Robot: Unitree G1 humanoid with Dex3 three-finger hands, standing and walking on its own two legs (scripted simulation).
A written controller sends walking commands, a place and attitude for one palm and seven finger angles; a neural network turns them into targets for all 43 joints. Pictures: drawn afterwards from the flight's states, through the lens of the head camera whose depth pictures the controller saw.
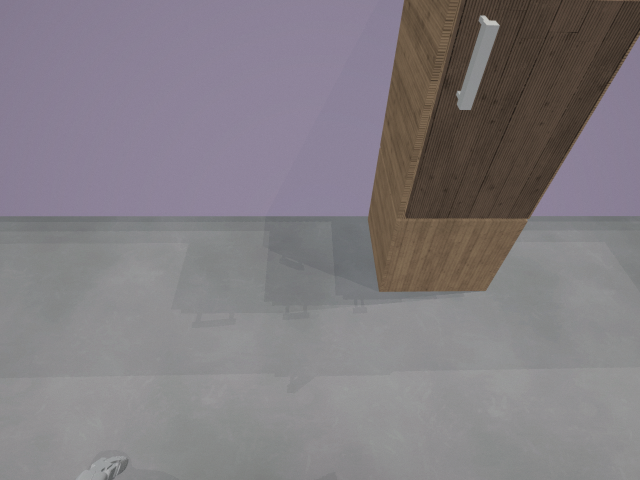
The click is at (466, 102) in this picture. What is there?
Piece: cupboard door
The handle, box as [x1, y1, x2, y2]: [456, 15, 499, 109]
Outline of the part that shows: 482,15 480,15 479,17 481,27 461,90 457,91 456,93 458,98 457,105 459,109 470,109 499,26 495,21 490,21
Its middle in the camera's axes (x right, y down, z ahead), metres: +0.32 -0.36 +0.80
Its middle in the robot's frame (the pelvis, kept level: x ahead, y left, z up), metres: +0.87 -0.27 +0.14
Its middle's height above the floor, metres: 0.90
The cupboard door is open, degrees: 0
